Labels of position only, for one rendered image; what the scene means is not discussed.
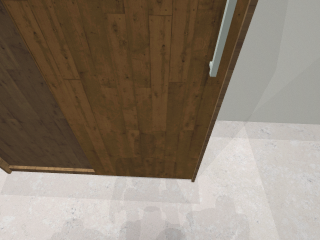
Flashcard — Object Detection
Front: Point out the handle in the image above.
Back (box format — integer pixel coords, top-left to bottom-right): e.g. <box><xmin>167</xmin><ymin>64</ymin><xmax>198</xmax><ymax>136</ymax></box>
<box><xmin>209</xmin><ymin>0</ymin><xmax>237</xmax><ymax>77</ymax></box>

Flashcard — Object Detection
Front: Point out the wardrobe door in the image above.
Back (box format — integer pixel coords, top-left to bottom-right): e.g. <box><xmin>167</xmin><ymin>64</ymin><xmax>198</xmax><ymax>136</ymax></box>
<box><xmin>1</xmin><ymin>0</ymin><xmax>249</xmax><ymax>179</ymax></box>
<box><xmin>0</xmin><ymin>0</ymin><xmax>93</xmax><ymax>169</ymax></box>

